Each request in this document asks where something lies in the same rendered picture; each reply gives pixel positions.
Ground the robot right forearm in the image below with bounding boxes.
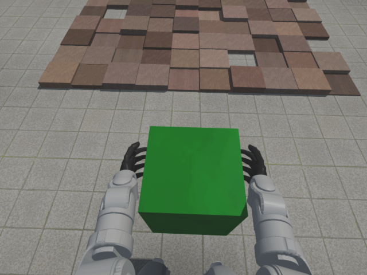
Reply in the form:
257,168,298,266
247,175,313,275

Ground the carton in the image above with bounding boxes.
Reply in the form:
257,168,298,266
138,126,248,236

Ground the robot left hand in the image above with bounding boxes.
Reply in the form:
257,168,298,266
120,142,147,179

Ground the robot right shin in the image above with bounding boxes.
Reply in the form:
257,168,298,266
210,261,222,268

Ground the right robot upper arm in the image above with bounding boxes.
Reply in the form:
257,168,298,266
255,264,309,275

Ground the robot left forearm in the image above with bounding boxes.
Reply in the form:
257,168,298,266
75,170,139,272

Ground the robot right hand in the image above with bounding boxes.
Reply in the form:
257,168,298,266
241,144,267,183

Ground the left robot upper arm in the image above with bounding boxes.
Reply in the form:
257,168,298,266
75,257,135,275

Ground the left robot thigh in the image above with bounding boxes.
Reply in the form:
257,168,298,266
138,261,170,275

